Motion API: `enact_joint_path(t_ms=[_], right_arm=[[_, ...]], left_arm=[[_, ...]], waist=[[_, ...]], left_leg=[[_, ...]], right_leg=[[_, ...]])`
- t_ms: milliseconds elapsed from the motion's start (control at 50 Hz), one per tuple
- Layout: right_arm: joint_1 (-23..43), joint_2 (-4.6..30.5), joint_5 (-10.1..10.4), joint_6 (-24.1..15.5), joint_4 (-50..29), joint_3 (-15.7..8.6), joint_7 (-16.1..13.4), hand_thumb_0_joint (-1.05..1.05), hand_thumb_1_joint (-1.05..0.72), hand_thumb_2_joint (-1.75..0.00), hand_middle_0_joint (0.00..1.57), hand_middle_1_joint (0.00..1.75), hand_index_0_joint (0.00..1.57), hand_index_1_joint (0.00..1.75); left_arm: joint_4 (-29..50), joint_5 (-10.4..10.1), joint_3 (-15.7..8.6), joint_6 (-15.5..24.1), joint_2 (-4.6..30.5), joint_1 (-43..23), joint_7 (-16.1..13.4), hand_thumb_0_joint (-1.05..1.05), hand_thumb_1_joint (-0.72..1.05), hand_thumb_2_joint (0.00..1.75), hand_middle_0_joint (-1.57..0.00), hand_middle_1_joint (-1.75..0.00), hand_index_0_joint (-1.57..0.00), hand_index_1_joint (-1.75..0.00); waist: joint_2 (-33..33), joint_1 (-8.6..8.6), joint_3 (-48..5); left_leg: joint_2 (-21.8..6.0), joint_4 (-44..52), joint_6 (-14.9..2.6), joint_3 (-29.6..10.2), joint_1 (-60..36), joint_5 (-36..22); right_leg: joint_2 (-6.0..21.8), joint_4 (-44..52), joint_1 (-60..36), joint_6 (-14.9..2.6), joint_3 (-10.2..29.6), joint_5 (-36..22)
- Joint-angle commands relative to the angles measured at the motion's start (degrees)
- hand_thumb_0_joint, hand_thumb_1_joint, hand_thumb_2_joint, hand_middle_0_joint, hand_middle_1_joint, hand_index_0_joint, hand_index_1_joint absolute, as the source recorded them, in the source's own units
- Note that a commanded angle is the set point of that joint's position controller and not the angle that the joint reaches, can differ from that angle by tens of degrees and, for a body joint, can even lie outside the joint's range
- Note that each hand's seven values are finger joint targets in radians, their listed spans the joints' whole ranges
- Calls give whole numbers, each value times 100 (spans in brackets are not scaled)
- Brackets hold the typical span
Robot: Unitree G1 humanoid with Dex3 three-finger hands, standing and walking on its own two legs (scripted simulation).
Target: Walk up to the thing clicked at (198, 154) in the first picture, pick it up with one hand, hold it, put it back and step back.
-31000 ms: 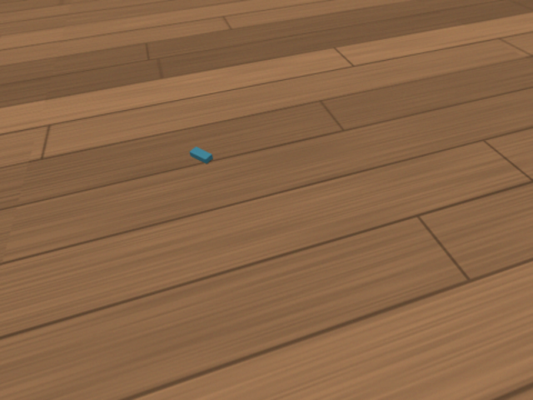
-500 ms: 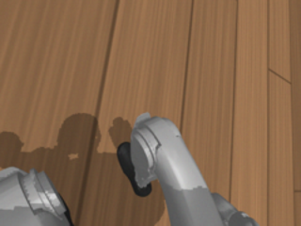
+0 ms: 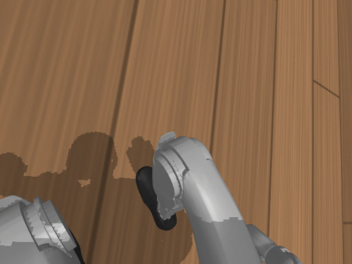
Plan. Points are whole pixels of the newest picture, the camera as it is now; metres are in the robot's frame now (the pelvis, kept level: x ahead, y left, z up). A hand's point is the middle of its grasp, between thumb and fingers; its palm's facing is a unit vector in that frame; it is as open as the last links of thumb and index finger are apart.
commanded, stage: rest palm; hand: left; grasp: from above
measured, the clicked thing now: out of the picture +0.48 +0.39 -0.29
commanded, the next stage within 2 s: close in 0.76 s
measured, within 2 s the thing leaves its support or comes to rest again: neither
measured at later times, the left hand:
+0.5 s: hand out of the picture +0.46 +0.38 -0.25, palm faces -0.44 -0.16 -0.88, open 14.0 cm
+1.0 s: hand out of the picture +0.46 +0.38 -0.25, palm faces -0.45 -0.17 -0.88, open 13.7 cm
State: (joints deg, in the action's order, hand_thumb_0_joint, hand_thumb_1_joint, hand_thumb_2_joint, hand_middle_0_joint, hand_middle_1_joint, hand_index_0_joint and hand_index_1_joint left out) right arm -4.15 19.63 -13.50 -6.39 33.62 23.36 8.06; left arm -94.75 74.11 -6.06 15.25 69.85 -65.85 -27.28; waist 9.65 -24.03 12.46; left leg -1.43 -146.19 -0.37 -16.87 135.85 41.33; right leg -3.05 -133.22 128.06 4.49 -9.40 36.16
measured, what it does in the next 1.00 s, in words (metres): stands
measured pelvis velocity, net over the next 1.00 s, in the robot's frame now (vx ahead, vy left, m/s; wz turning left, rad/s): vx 0.00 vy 0.00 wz -0.01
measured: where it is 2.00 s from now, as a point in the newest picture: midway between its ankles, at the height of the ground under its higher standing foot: (121, 236)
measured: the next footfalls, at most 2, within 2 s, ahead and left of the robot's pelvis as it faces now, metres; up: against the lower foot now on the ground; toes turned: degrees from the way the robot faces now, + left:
none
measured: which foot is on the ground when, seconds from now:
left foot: down 0.00-1.00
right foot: down 0.00-1.00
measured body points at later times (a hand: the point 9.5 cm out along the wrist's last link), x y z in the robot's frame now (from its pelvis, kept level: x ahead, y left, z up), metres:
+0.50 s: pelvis +0.00 +0.00 +0.00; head +0.29 +0.15 +0.30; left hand +0.48 +0.38 -0.20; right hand +0.06 -0.25 -0.05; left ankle +0.06 +0.12 -0.27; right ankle +0.13 -0.13 -0.27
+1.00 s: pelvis +0.00 +0.00 +0.00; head +0.30 +0.15 +0.30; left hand +0.48 +0.39 -0.20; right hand +0.06 -0.25 -0.05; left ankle +0.06 +0.12 -0.27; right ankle +0.13 -0.13 -0.27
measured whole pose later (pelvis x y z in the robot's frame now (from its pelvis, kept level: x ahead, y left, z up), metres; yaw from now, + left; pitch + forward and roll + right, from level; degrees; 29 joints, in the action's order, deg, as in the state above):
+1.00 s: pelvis +0.00 +0.00 +0.00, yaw +0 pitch +29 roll -17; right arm -3.8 19.8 -13.5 -6.0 33.2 23.9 7.9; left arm -94.3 73.0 -5.8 14.9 70.8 -65.8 -25.3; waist 9.4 -24.0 13.1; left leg -1.6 -146.4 -0.9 -16.6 136.1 41.5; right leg -2.8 -133.2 128.1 4.4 -9.4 36.2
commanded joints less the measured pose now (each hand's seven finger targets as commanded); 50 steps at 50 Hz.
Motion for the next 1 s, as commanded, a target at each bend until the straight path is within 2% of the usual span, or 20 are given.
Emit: enact_joint_path(t_ms=[0, 80, 140, 180, 240, 280, 340, 360, 400, 440, 480, 500, 520, 540, 600, 660, 720, 760, 900, 980], right_arm=[[-1098, 2007, -11, 44, 146, -563, -83, 0, -89, -90, 20, 30, 20, 30], [-1195, 2040, -12, 38, 154, -601, -88, 0, -89, -90, 20, 30, 20, 30], [-1192, 2001, -1, 35, 143, -562, -81, 0, -89, -90, 20, 30, 20, 30], [-1165, 1996, -18, 47, 144, -526, -95, 0, -89, -90, 20, 30, 20, 30], [-1110, 2076, -24, 83, 138, -554, -129, 0, -89, -90, 20, 30, 20, 30], [-1119, 2036, -40, 105, 114, -532, -115, 0, -89, -90, 20, 30, 20, 30], [-1085, 2039, -40, 96, 106, -525, -122, 0, -89, -90, 20, 30, 20, 30], [-1106, 2043, -44, 97, 142, -520, -119, 0, -89, -90, 20, 30, 20, 30], [-1052, 1996, -49, 86, 112, -503, -120, 0, -89, -90, 20, 30, 20, 30], [-1127, 2022, -46, 57, 154, -526, -126, 0, -89, -90, 20, 30, 20, 30], [-1098, 2018, -30, 16, 211, -545, -122, 0, -89, -90, 20, 30, 20, 30], [-1047, 2029, -28, 14, 136, -532, -131, 0, -89, -90, 20, 30, 20, 30], [-1146, 2042, -23, 5, 198, -539, -111, 0, -89, -90, 20, 30, 20, 30], [-1061, 1997, -21, 12, 166, -524, -120, 0, -89, -90, 20, 30, 20, 30], [-1069, 2030, -7, -7, 211, -538, -105, 0, -89, -90, 20, 30, 20, 30], [-1074, 1997, -14, 0, 212, -536, -89, 0, -89, -90, 20, 30, 20, 30], [-1046, 2003, 14, -15, 169, -559, -83, 0, -89, -90, 20, 30, 20, 30], [-1098, 2021, 12, -13, 169, -544, -88, 0, -89, -90, 20, 30, 20, 30], [-1078, 2001, -1, 77, 120, -533, -109, 0, -88, -90, 20, 30, 20, 30], [-1105, 2058, -15, 103, 136, -503, -108, 0, -88, -89, 20, 30, 20, 30]], left_arm=[[522, -118, -81, -60, 1382, -1113, -223, 0, -49, 95, -8, -97, -7, -97], [924, -107, -141, -61, 1592, -1279, -154, 0, -49, 95, -8, -98, -7, -98], [630, -185, -17, -87, 1311, -1104, -118, 0, -50, 96, -8, -96, -7, -97], [582, -183, -10, -63, 1344, -1049, -98, 0, -50, 96, -7, -98, -7, -98], [827, -135, -163, 12, 1667, -1255, -130, 0, -49, 95, -8, -98, -7, -98], [622, -119, -57, 6, 1437, -1042, -129, 0, -49, 95, -7, -99, -7, -99], [653, -131, -53, 42, 1436, -1094, -164, 0, -50, 96, -7, -98, -7, -99], [939, -119, -124, 63, 1561, -1213, -172, 0, -49, 96, -7, -98, -7, -99], [531, -126, 9, 25, 1364, -1015, -196, 0, -49, 96, -7, -98, -7, -99], [713, -156, -27, 38, 1456, -1179, -241, 0, -48, 94, -7, -99, -7, -99], [805, -148, -27, 26, 1469, -1197, -221, 0, -49, 96, -7, -99, -7, -99], [609, -139, 15, 1, 1405, -1111, -231, 0, -50, 97, -7, -98, -7, -98], [977, -143, -52, 23, 1459, -1278, -228, 0, -50, 96, -7, -97, -6, -98], [543, -155, 1, -7, 1341, -1123, -257, 0, -49, 95, -7, -98, -7, -98], [770, -162, -26, -21, 1421, -1265, -263, 0, -49, 96, -8, -98, -7, -98], [733, -99, -72, -72, 1500, -1166, -227, 0, -50, 96, -7, -98, -6, -98], [655, -185, -53, -110, 1429, -1116, -189, 0, -49, 96, -7, -98, -7, -98], [761, -180, -123, -104, 1525, -1231, -165, 0, -49, 95, -7, -98, -7, -98], [744, -179, -27, -49, 1440, -1157, -11, 0, -38, 88, -13, -99, -14, -97], [810, -222, -5, 30, 1373, -1134, 13, 0, -36, 86, -12, -100, -14, -98]], waist=[[-3607, -349, -3462], [-3805, -305, -3856], [-3555, -413, -3637], [-3470, -404, -3523], [-3747, -286, -3701], [-3617, -324, -3569], [-3643, -361, -3536], [-3753, -329, -3662], [-3510, -371, -3500], [-3555, -371, -3495], [-3680, -353, -3542], [-3494, -366, -3528], [-3695, -377, -3659], [-3588, -357, -3543], [-3741, -347, -3591], [-3749, -303, -3672], [-3558, -324, -3540], [-3595, -331, -3650], [-3607, -354, -3671], [-3642, -391, -3523]], left_leg=[[-297, 1459, 110, 498, -3096, -1757], [-308, 1488, 89, 528, -3427, -1920], [-299, 1422, 66, 534, -3250, -1908], [-279, 1402, 56, 537, -3120, -1816], [-303, 1479, 122, 487, -3254, -1812], [-304, 1480, 101, 485, -3244, -1806], [-302, 1498, 104, 483, -3208, -1717], [-330, 1477, 120, 457, -3365, -1877], [-300, 1470, 62, 523, -3075, -1605], [-290, 1526, 48, 544, -3051, -1484], [-308, 1517, 81, 515, -3176, -1545], [-301, 1475, 65, 499, -3131, -1490], [-325, 1495, 106, 452, -3329, -1765], [-320, 1512, 107, 447, -3206, -1608], [-331, 1528, 134, 434, -3302, -1745], [-335, 1496, 116, 476, -3333, -1834], [-302, 1483, 69, 539, -3085, -1608], [-303, 1443, 81, 527, -3098, -1720], [-323, 1482, 89, 496, -3214, -1773], [-331, 1428, 130, 424, -3349, -2025]], right_leg=[[-111, 959, -1743, -564, -706, -1379], [-105, 953, -1955, -531, -648, -1497], [-120, 983, -1926, -523, -665, -1508], [-124, 994, -1927, -532, -682, -1470], [-97, 958, -1880, -575, -694, -1419], [-131, 951, -1850, -555, -728, -1391], [-125, 963, -1840, -561, -725, -1342], [-111, 956, -1808, -543, -722, -1430], [-140, 998, -1881, -529, -706, -1327], [-146, 1032, -1970, -511, -705, -1303], [-127, 985, -1811, -523, -697, -1284], [-128, 1002, -1802, -530, -702, -1264], [-96, 949, -1764, -514, -700, -1408], [-109, 958, -1734, -542, -723, -1291], [-98, 938, -1685, -539, -723, -1369], [-112, 944, -1782, -531, -695, -1418], [-119, 987, -1803, -528, -662, -1331], [-104, 993, -1886, -540, -675, -1413], [-115, 989, -1896, -538, -693, -1393], [-81, 951, -1710, -552, -723, -1467]])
